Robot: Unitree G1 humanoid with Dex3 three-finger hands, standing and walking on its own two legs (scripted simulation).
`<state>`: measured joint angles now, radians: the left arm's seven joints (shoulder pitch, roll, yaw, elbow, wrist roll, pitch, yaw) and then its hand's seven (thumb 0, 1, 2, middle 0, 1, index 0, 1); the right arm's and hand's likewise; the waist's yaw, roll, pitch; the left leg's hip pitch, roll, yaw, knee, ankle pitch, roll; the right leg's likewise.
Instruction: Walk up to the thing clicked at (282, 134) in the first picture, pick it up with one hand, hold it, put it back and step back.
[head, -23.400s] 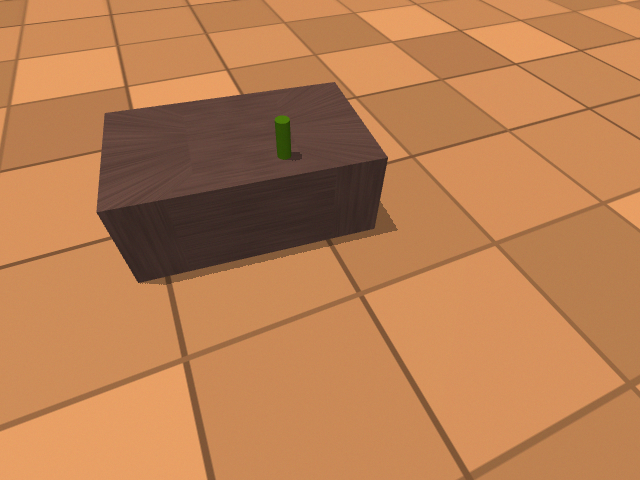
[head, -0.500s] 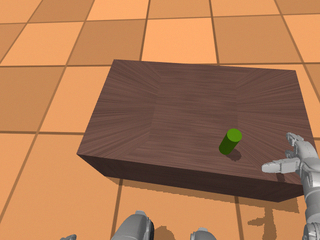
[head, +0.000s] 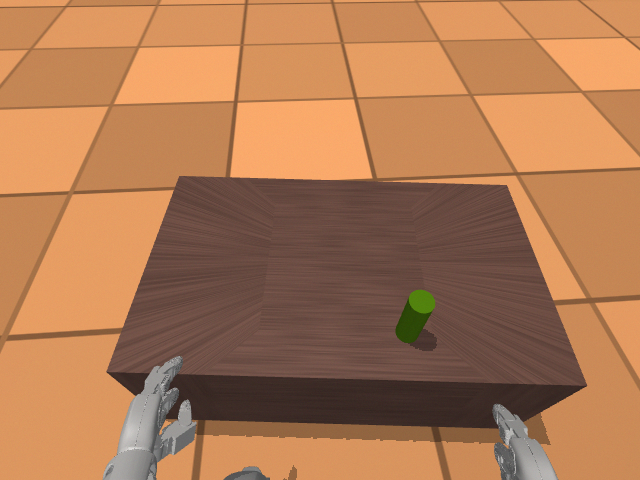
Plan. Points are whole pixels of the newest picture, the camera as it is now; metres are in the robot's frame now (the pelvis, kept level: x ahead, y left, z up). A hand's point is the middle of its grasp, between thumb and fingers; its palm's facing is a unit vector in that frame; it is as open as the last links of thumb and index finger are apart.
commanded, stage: home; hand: right
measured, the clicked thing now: (413, 317) +0.46 -0.18 -0.26
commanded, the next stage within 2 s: none
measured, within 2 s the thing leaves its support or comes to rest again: neither
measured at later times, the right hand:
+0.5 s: hand out of the picture +0.15 -0.18 -0.06, palm faces +0.04 +0.98 -0.20, open 17.4 cm
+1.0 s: hand out of the picture +0.14 -0.18 -0.05, palm faces +0.03 +0.98 -0.19, open 17.5 cm
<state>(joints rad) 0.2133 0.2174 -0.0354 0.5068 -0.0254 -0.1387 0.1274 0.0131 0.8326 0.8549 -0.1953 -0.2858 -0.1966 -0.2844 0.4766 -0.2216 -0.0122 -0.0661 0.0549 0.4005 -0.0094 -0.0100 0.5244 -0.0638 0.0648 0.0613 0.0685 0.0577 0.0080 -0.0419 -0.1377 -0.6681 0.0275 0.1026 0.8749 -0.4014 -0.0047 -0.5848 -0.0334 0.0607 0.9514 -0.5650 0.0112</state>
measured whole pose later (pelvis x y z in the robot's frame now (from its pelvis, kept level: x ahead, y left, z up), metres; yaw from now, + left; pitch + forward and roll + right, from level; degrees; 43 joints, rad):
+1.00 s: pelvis -0.02 -0.01 -0.01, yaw +0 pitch +11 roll +3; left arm 0.27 0.22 -0.04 0.53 0.00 -0.24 0.16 0.02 0.90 0.90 -0.20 -0.30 -0.21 -0.30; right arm 0.49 -0.23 -0.02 -0.14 0.05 0.46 -0.01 -0.01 0.55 -0.05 0.05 0.05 0.06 0.05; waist 0.02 -0.04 -0.15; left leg -0.70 0.03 0.09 0.91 -0.39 -0.01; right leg -0.62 -0.03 0.06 1.01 -0.57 0.00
